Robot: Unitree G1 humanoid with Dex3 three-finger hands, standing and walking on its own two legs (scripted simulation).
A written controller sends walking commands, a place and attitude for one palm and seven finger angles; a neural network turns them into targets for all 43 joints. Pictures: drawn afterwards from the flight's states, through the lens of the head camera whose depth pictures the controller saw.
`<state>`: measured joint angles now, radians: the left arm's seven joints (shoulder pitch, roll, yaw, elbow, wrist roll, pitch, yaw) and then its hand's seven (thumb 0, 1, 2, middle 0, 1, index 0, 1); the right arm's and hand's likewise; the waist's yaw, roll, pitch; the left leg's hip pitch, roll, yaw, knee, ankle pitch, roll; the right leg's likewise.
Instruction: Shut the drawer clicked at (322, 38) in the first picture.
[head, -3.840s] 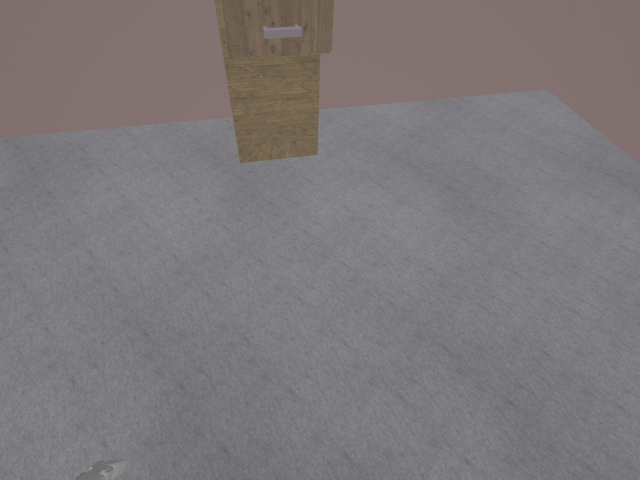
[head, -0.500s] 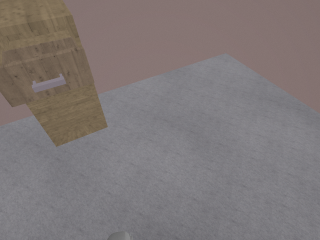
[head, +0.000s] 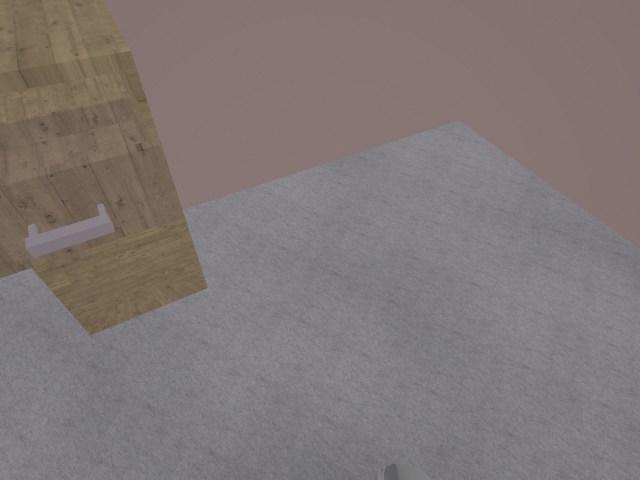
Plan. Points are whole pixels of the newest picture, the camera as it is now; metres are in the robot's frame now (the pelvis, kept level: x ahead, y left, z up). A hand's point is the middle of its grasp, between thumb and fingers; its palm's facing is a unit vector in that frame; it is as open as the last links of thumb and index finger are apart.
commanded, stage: turn to face it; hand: left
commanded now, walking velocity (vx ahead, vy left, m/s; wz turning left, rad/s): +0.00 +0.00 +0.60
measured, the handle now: (69, 226) +0.47 +0.47 -0.02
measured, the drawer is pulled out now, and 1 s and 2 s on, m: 0.29 0.29 0.29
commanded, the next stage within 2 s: take the last steps up to it in 1.04 s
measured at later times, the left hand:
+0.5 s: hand (213, 454) +0.18 +0.17 -0.18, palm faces +0.21 -0.96 -0.17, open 7.3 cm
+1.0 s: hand out of the picture +0.11 +0.20 -0.16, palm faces +0.43 -0.85 -0.31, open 7.4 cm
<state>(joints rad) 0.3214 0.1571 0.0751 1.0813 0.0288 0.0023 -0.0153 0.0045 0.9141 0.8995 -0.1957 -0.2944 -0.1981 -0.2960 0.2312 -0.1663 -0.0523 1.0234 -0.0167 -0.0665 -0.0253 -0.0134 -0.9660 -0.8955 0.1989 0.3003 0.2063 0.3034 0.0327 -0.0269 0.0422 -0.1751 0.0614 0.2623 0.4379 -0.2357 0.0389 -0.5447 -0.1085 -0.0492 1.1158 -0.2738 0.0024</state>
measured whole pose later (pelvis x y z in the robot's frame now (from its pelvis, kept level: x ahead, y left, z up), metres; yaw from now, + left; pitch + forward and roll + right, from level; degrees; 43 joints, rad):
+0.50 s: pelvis +0.10 -0.01 -0.01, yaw +12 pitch -1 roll -1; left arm 0.12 0.16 0.05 0.96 0.03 0.01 0.02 -0.01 0.92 0.90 -0.20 -0.30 -0.21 -0.30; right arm 0.25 -0.17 -0.06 0.98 -0.01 0.05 0.02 0.01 -0.91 -0.90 0.19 0.30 0.20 0.30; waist -0.04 -0.02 0.05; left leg -0.40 0.08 0.14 0.81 -0.40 -0.04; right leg -0.28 -0.17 -0.30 0.59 -0.26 0.02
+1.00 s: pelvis +0.12 -0.03 -0.01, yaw +24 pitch +0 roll +1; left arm 0.20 0.21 0.05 0.92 0.01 0.02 0.02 0.00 0.91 0.90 -0.20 -0.29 -0.20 -0.30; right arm 0.18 -0.24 -0.06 0.92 -0.01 0.05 0.01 0.01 -0.91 -0.90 0.20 0.30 0.20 0.30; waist -0.01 0.05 0.06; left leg -0.35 -0.04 -0.03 0.58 -0.24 0.01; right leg -0.26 -0.02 -0.05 0.56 -0.30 0.03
